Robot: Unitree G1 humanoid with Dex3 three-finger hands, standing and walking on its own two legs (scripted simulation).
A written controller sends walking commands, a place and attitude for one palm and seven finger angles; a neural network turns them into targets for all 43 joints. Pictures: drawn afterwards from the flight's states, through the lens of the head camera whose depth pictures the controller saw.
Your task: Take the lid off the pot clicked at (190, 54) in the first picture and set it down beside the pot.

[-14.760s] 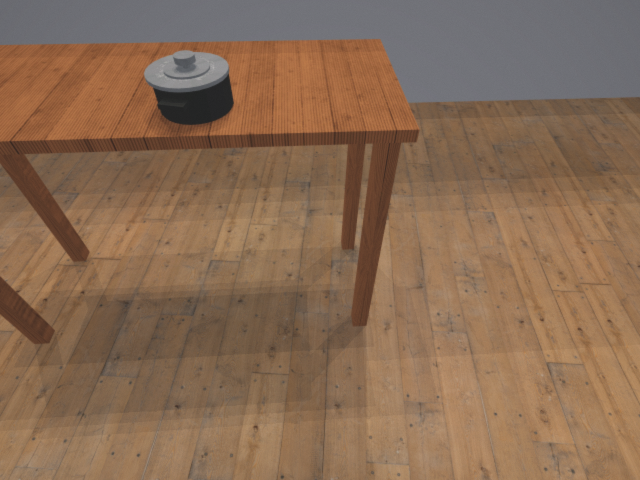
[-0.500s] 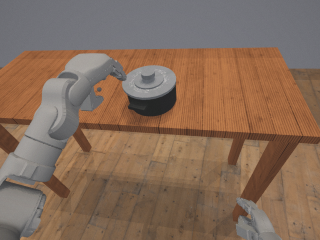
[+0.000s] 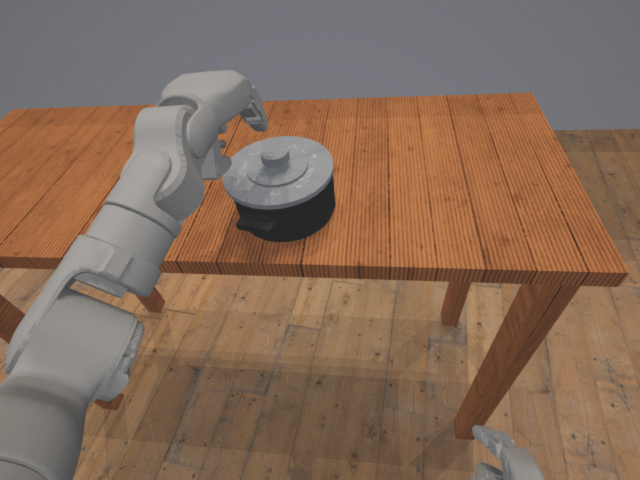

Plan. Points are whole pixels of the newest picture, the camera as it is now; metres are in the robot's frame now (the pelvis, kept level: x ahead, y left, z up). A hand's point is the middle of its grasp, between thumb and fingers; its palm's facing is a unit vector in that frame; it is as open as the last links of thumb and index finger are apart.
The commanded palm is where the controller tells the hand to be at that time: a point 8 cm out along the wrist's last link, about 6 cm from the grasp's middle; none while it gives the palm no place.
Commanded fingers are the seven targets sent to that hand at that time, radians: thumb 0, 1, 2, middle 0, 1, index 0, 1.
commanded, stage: move the open hand above the knob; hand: left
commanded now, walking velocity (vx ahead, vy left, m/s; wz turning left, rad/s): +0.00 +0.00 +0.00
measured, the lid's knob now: (274, 155) +0.51 +0.08 +0.16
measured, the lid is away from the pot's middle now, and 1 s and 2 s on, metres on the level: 0.00 0.00 0.00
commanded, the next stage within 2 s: lower the open fingers around the knob in 1.10 s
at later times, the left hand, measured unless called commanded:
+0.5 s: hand (276, 110) +0.50 +0.07 +0.23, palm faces -0.21 -0.03 -0.98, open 9.9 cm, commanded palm +0.47 +0.09 +0.29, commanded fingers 0.00 -0.39 1.72 -0.88 -0.08 -0.88 -0.08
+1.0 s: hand (251, 124) +0.48 +0.10 +0.22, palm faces -0.22 -0.01 -0.98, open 9.9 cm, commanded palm +0.46 +0.10 +0.29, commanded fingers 0.00 -0.39 1.72 -0.88 -0.08 -0.88 -0.08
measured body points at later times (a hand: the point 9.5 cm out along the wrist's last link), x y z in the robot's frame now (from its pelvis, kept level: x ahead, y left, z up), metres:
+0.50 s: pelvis +0.02 +0.00 +0.00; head +0.04 -0.04 +0.45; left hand +0.50 +0.07 +0.29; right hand +0.12 -0.25 -0.14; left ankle +0.03 +0.08 -0.74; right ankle -0.01 -0.11 -0.74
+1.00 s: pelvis +0.02 +0.00 +0.00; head +0.03 -0.03 +0.45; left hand +0.49 +0.10 +0.28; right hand +0.15 -0.25 -0.12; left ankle +0.03 +0.08 -0.74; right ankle -0.01 -0.12 -0.74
